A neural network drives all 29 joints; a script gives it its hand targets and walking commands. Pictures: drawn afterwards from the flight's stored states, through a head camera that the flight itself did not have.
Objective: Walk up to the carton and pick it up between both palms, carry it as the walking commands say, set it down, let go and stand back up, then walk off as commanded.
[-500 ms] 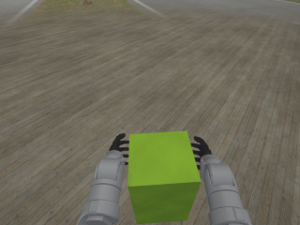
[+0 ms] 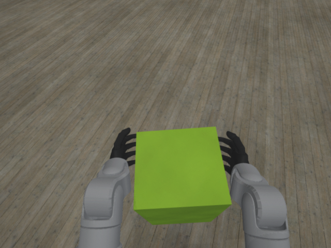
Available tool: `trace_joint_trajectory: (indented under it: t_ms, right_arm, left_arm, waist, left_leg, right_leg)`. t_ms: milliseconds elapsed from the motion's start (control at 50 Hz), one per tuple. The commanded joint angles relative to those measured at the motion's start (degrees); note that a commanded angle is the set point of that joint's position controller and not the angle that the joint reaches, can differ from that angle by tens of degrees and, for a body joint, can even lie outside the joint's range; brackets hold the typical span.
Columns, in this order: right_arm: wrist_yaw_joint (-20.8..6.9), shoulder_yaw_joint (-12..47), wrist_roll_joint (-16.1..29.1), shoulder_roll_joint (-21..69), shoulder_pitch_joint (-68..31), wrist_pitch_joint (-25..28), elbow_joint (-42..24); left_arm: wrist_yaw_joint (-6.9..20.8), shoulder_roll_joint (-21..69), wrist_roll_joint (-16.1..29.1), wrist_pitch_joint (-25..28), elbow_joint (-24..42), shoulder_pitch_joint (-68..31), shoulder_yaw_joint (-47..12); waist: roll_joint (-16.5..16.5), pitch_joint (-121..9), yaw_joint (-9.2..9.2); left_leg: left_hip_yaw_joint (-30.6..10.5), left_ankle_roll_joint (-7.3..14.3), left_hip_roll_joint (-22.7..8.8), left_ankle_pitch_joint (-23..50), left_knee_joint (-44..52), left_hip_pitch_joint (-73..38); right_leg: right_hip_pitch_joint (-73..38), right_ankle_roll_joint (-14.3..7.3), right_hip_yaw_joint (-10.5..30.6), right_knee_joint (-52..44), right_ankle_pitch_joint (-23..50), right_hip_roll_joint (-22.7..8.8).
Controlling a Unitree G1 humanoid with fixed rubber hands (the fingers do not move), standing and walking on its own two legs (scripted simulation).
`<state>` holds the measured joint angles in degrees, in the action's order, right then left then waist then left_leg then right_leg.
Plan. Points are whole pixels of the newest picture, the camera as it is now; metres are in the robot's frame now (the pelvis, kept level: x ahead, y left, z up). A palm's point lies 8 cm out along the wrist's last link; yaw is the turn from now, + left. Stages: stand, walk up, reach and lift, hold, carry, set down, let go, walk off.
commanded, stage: carry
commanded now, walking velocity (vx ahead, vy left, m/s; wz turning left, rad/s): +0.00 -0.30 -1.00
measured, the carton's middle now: (179, 183) +0.27 -0.01 +0.01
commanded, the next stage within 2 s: none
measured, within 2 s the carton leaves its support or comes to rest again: neither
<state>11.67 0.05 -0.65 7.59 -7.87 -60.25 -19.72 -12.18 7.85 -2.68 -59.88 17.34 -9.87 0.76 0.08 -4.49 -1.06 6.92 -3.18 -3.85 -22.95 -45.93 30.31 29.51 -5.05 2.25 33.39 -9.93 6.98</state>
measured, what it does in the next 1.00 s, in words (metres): steps to the right, turning right: left foot, then right foot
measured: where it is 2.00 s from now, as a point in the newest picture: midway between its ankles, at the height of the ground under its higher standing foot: outside the picture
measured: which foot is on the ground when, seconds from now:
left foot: up 0.00-0.02, down 0.04-0.32, up 0.34-0.58, down 0.60-0.96, up 0.98-1.00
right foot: down 0.00-0.04, up 0.06-0.30, down 0.32-0.62, up 0.64-0.94, down 0.96-1.00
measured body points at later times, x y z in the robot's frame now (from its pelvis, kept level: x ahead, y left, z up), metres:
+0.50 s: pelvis -0.06 -0.15 -0.01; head -0.05 -0.16 +0.44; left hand +0.25 -0.16 +0.06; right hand +0.13 -0.39 +0.06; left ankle -0.01 -0.04 -0.67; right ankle -0.03 -0.27 -0.72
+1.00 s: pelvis -0.20 -0.29 -0.01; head -0.20 -0.30 +0.44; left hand +0.08 -0.43 +0.08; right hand -0.13 -0.59 +0.07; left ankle -0.03 -0.13 -0.71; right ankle -0.29 -0.41 -0.73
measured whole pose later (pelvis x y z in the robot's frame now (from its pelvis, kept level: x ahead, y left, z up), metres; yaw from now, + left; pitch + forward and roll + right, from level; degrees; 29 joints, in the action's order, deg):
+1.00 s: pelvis -0.20 -0.29 -0.01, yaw -52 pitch +4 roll -3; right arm 11.4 -0.6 -1.5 7.4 -6.2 -65.0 -23.0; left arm -13.9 8.0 -1.3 -64.9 18.2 -10.9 -0.4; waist -4.4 -4.8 1.8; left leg 12.1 -10.9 -27.8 -26.2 -46.9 26.0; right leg 26.4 1.5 -5.3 36.7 -13.2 -1.5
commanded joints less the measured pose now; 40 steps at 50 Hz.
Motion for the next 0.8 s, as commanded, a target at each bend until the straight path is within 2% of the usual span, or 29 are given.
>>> trace_joint_trajectory:
  t_ms: [0,20,40,60,80,100,140,180,260,280,300,320,340,360,380,400,440,480,540,580,600,620,640,660,680,700,720,740,780]
  right_arm:
    - [-5.7,29.0,13.2,53.0,-15.4,-0.8,-8.1]
    - [-5.5,28.1,12.6,52.2,-14.1,-1.1,-7.8]
    - [-5.3,26.8,12.0,51.5,-12.1,-1.5,-7.2]
    - [-5.1,26.4,11.9,51.6,-13.0,-1.6,-8.3]
    - [-4.7,26.0,10.5,52.1,-14.3,-1.6,-8.9]
    - [-4.8,26.4,10.3,52.4,-16.4,-1.6,-9.9]
    - [-4.5,26.1,9.6,51.3,-17.6,-1.9,-10.5]
    - [-3.9,24.8,9.2,49.1,-16.7,-2.3,-11.2]
    - [-2.8,22.5,7.4,45.3,-12.8,-3.5,-9.8]
    - [-2.6,22.1,7.2,44.9,-12.1,-3.8,-9.1]
    - [-2.7,21.8,7.0,44.6,-11.1,-4.1,-8.3]
    - [-2.8,21.7,7.2,44.4,-11.7,-4.5,-8.2]
    - [-3.1,23.3,7.3,44.9,-11.6,-4.8,-7.8]
    - [-3.9,24.1,8.8,48.3,-13.4,-4.7,-7.4]
    - [-4.8,25.5,10.1,51.1,-15.1,-4.3,-7.7]
    - [-5.4,27.1,11.0,53.0,-17.5,-3.7,-8.5]
    - [-6.1,28.2,12.5,55.9,-19.5,-2.3,-9.3]
    - [-6.2,27.9,12.6,55.5,-18.6,-1.7,-9.4]
    - [-6.1,27.3,11.8,53.7,-15.7,-1.9,-8.6]
    - [-6.2,26.3,11.0,52.8,-14.0,-2.1,-8.0]
    - [-6.3,25.7,10.8,52.8,-13.0,-2.1,-7.3]
    - [-6.3,24.4,10.0,52.9,-11.2,-2.0,-5.6]
    - [-6.3,24.6,10.3,53.5,-12.3,-1.9,-6.5]
    - [-6.2,24.5,10.0,54.0,-13.3,-1.9,-7.2]
    - [-6.3,24.6,10.0,53.5,-15.4,-2.2,-8.0]
    - [-6.5,25.2,10.3,53.4,-16.9,-2.3,-8.0]
    - [-6.5,25.0,10.5,53.0,-17.2,-2.3,-8.2]
    - [-6.4,24.6,10.6,51.8,-17.2,-2.4,-9.0]
    - [-6.1,23.7,10.7,49.6,-16.5,-2.6,-10.2]
  left_arm:
    - [7.0,52.0,14.3,-1.7,11.2,-13.2,-29.0]
    - [6.7,51.6,14.6,-2.4,11.2,-12.3,-29.5]
    - [6.5,50.4,14.6,-2.9,12.6,-12.1,-29.9]
    - [6.2,50.3,15.1,-3.4,13.2,-15.1,-30.3]
    - [6.3,51.0,15.7,-3.5,13.8,-17.2,-31.0]
    - [6.6,52.0,16.2,-3.4,14.1,-18.5,-30.9]
    - [6.9,51.8,16.2,-3.5,13.3,-17.5,-30.0]
    - [6.4,51.5,16.9,-3.8,13.2,-16.6,-30.3]
    - [5.2,49.2,16.3,-5.4,9.9,-13.3,-28.5]
    - [5.1,49.0,16.0,-5.8,8.9,-12.6,-28.1]
    - [5.1,48.3,15.7,-6.2,7.6,-11.4,-27.4]
    - [5.1,48.3,15.3,-6.5,6.7,-9.7,-27.0]
    - [5.1,47.0,14.2,-6.1,6.1,-9.2,-25.6]
    - [5.2,48.8,14.7,-5.6,6.6,-9.6,-25.9]
    - [5.8,51.4,15.2,-4.6,7.4,-11.0,-26.7]
    - [6.3,53.6,15.5,-3.7,8.2,-13.1,-27.4]
    - [6.9,57.3,15.6,-2.6,9.4,-15.4,-28.2]
    - [7.0,57.6,15.5,-2.2,10.0,-14.2,-28.5]
    - [6.8,55.2,14.9,-2.7,10.2,-12.1,-29.0]
    - [6.7,54.0,14.6,-3.2,10.7,-12.4,-29.6]
    - [6.6,53.6,14.8,-3.5,11.0,-13.1,-29.9]
    - [6.9,53.1,15.5,-3.9,12.9,-14.3,-32.2]
    - [7.0,53.0,16.1,-4.0,14.4,-18.0,-32.8]
    - [7.0,53.3,16.3,-4.3,14.6,-19.1,-32.6]
    - [7.1,53.6,16.5,-4.5,13.5,-19.2,-32.2]
    - [7.5,53.4,16.1,-4.5,12.0,-18.1,-31.0]
    - [7.7,53.1,15.9,-4.5,11.2,-17.0,-30.6]
    - [7.5,53.0,16.1,-4.5,11.0,-16.8,-30.6]
    - [6.6,53.1,16.3,-4.5,11.0,-16.5,-30.9]
  waist:
    - [4.5,-22.5,0.09]
    - [-4.1,-22.7,-0.68]
    - [-21.5,-22.3,-0.61]
    - [-16.7,-20.0,0.41]
    - [-9.7,-17.8,0.57]
    - [-4.3,-15.5,1.09]
    - [-6.2,-12.6,1.85]
    - [-12.2,-12.2,1.61]
    - [-16.6,-14.3,1.15]
    - [-14.6,-15.7,1.89]
    - [-8.2,-17.2,2.47]
    - [2.5,-15.5,3.34]
    - [21.8,-16.3,2.85]
    - [17.7,-17.6,2.42]
    - [14.5,-20.0,2.28]
    - [11.8,-20.5,1.9]
    - [8.7,-20.8,1.45]
    - [7.7,-19.8,1.64]
    - [7.3,-19.3,1.8]
    - [7.1,-19.2,1.13]
    - [0.1,-18.9,-0.19]
    - [-25.2,-16.3,-0.66]
    - [-22.5,-10.9,0.73]
    - [-12.3,-8.4,1.09]
    - [-4.3,-6.7,1.45]
    - [-1.9,-5.9,2.02]
    - [-2.9,-6.0,2.8]
    - [-6.8,-6.6,2.72]
    - [-13.9,-8.7,2.13]
  left_leg:
    - [-3.3,1.9,-4.0,8.3,16.7,-18.7]
    - [-10.5,4.6,-14.2,19.3,24.7,-31.6]
    - [-29.3,14.8,-35.9,34.0,25.7,-35.3]
    - [-27.8,17.5,-36.9,41.4,25.4,-33.0]
    - [-22.2,16.3,-33.3,39.0,25.3,-27.5]
    - [-13.9,13.1,-29.5,34.8,25.0,-22.7]
    - [-2.5,7.9,-24.1,30.9,23.4,-16.6]
    - [3.1,5.2,-22.2,31.6,22.8,-14.6]
    - [5.7,1.9,-23.9,36.5,15.9,-19.4]
    - [7.4,0.1,-23.2,34.9,10.7,-18.6]
    - [9.2,-2.6,-20.2,28.5,2.4,-14.8]
    - [9.2,-4.7,-16.2,-0.7,-7.4,-0.8]
    - [7.6,-7.2,-6.9,-22.2,-19.7,17.5]
    - [-0.5,-6.3,-8.1,-22.7,-26.7,19.5]
    - [-1.7,-5.5,-7.6,-19.2,-27.4,18.2]
    - [-1.9,-5.5,-8.2,-13.2,-26.3,15.5]
    - [-1.1,-4.8,-7.6,-4.0,-21.4,8.5]
    - [-0.2,-3.8,-6.0,-2.4,-15.3,4.3]
    - [-0.9,-2.2,-4.1,-3.0,-4.5,-3.7]
    - [-0.2,-0.2,-2.9,-0.8,9.4,-17.5]
    - [-4.5,1.9,-8.3,5.4,22.7,-30.7]
    - [-25.5,11.0,-31.7,6.3,29.6,-28.2]
    - [-27.8,13.8,-38.4,9.4,33.8,-21.2]
    - [-22.6,12.5,-34.9,9.8,33.9,-16.7]
    - [-13.9,9.8,-31.9,10.1,33.2,-14.6]
    - [-7.1,7.3,-28.6,12.0,30.6,-14.9]
    - [-1.3,5.0,-24.8,17.0,27.2,-14.9]
    - [2.7,3.5,-22.8,23.4,25.7,-15.0]
    - [6.9,2.5,-23.0,34.3,23.9,-18.0]
  right_leg:
    - [-6.4,-2.5,12.4,-1.8,18.6,-12.2]
    - [4.7,1.0,7.0,7.3,2.3,-9.1]
    - [18.7,6.3,-2.1,26.2,-21.8,-5.0]
    - [20.4,5.7,1.7,37.4,-19.5,-12.3]
    - [17.5,5.9,3.6,40.0,-16.2,-14.6]
    - [14.4,6.3,2.8,39.4,-12.8,-15.1]
    - [8.8,6.6,-2.2,29.6,-10.1,-13.4]
    - [2.7,7.1,-7.0,19.7,-11.5,-11.4]
    - [-2.4,7.4,-13.8,4.3,-11.6,-7.4]
    - [-6.9,6.7,-14.2,-2.9,-7.2,-6.4]
    - [-13.9,5.6,-11.4,-9.3,-3.5,-5.6]
    - [-22.3,3.0,-1.2,-14.0,5.2,-11.5]
    - [-29.1,-4.8,22.1,-11.7,29.5,-24.4]
    - [-30.1,-7.5,20.2,-5.9,41.8,-23.1]
    - [-29.0,-7.3,16.3,-4.3,42.8,-21.7]
    - [-25.5,-6.2,11.7,-3.9,38.4,-19.4]
    - [-18.1,-5.2,7.8,-4.4,26.0,-15.7]
    - [-13.8,-5.8,10.0,-6.4,16.6,-15.2]
    - [-9.6,-6.2,15.4,-9.2,9.4,-14.8]
    - [-2.1,-1.8,14.6,-11.0,4.6,-11.7]
    - [7.3,2.4,9.7,-4.1,-4.1,-7.8]
    - [16.7,6.3,-2.6,23.0,-18.9,-2.8]
    - [17.5,7.1,0.1,38.9,-18.3,-10.1]
    - [14.6,7.3,3.2,45.7,-15.0,-12.9]
    - [13.5,8.2,2.8,49.2,-11.6,-13.4]
    - [12.8,8.7,2.0,46.8,-9.1,-13.9]
    - [10.4,8.8,-0.1,40.1,-8.1,-13.0]
    - [7.9,9.2,-3.1,33.9,-9.0,-11.4]
    - [5.1,9.7,-7.5,24.6,-12.7,-10.2]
